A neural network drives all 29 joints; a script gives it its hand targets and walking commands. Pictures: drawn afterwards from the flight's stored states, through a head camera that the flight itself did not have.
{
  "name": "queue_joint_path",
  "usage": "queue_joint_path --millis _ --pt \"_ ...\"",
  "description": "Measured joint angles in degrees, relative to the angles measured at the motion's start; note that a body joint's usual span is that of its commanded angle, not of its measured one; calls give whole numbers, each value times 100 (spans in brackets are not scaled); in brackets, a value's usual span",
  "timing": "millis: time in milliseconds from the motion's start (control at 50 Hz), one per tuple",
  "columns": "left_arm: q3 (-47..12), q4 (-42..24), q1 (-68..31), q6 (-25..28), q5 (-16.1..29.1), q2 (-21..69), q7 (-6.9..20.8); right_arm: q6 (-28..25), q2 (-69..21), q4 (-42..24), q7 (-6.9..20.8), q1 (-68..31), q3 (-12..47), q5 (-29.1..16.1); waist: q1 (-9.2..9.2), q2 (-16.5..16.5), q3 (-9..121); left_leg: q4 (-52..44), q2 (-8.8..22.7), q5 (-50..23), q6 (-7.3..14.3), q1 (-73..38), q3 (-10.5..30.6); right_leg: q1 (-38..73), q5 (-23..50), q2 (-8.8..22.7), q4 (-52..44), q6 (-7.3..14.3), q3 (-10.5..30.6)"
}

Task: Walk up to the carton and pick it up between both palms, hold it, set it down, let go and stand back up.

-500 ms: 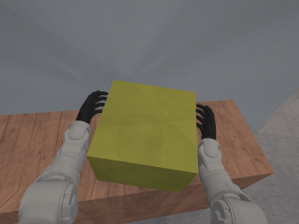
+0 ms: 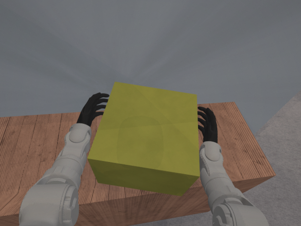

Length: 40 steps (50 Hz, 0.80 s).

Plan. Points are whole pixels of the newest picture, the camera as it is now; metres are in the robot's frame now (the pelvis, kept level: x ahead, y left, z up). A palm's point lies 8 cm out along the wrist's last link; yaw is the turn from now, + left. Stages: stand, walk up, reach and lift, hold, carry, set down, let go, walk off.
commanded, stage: reach and lift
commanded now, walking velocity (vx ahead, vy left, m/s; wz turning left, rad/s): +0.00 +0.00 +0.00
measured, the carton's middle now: (147, 138) +0.37 -0.03 -0.02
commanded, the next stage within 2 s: none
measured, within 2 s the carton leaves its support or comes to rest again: leaves its support in 0.16 s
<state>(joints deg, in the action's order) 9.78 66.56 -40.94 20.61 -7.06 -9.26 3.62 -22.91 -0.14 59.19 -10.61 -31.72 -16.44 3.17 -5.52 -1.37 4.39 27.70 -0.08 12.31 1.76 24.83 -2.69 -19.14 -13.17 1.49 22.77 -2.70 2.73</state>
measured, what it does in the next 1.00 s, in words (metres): stands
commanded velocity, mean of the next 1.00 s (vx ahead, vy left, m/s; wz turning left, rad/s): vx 0.00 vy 0.00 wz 0.00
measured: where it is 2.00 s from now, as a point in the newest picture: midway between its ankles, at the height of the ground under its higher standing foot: outside the picture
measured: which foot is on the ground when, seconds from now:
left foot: down 0.00-1.00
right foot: down 0.00-1.00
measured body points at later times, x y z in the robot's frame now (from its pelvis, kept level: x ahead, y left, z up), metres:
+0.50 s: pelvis -0.02 +0.00 +0.00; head +0.02 +0.02 +0.45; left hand +0.40 +0.14 +0.05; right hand +0.34 -0.20 +0.05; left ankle +0.01 +0.09 -0.74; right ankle -0.03 -0.16 -0.74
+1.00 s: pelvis -0.03 -0.01 +0.00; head -0.04 +0.02 +0.45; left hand +0.38 +0.14 +0.10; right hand +0.35 -0.21 +0.11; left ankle +0.01 +0.09 -0.74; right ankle -0.03 -0.16 -0.74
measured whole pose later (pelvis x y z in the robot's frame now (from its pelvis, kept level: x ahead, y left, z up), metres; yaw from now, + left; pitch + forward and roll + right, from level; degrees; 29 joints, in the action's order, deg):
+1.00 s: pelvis -0.03 -0.01 +0.00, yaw +0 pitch +6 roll -1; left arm 2.5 45.8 -34.5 -3.2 1.8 -7.6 -4.9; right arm 2.9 8.0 44.0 -10.7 -32.1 -1.9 -10.5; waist -3.6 -1.1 9.7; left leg 25.1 0.7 9.2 1.7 22.1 -2.7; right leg -16.7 -10.1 0.7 20.5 -2.7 2.7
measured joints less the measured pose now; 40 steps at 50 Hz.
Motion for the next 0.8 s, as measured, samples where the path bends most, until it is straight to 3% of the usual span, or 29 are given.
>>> queue_joint_path --millis 420,520,640,800 --pt "1 8 203 400 4 24 -134 -275 3 -10 -32 105 154 0 1 0 169 -42 77 -122 0 35 1 0 184 -74 -139 0 0" --pt "-68 7 297 338 177 27 -232 30 49 -165 -6 94 328 -57 17 0 208 -94 81 -173 0 35 1 0 236 -77 -192 0 0" --pt "-427 -26 379 121 591 26 -486 619 244 -476 15 94 814 -528 33 0 441 -134 81 -194 0 33 1 1 256 -77 -230 0 -1" --pt "-728 -994 527 -785 902 41 -715 1470 529 -1193 -8 67 1246 -1156 69 8 596 -169 81 -244 0 16 1 1 288 -78 -230 0 -1"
